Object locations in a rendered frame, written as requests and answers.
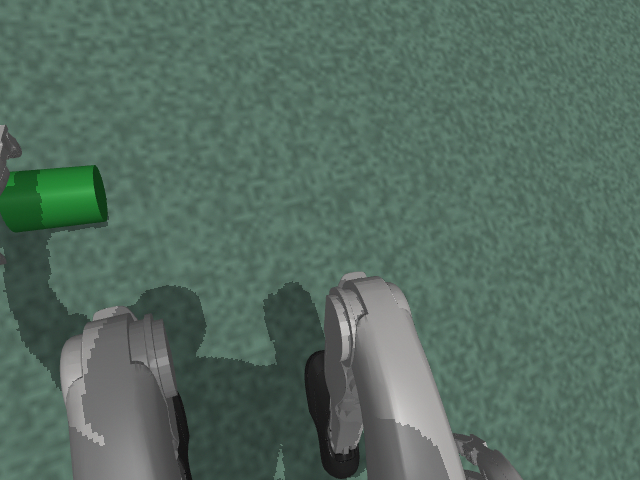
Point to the can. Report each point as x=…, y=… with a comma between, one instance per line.
x=52, y=198

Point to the right robot foot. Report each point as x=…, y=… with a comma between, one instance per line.
x=337, y=465

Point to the right robot hand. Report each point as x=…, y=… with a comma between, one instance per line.
x=492, y=464

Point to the left robot hand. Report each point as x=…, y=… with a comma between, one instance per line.
x=9, y=148

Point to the left robot foot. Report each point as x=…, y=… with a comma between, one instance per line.
x=183, y=433

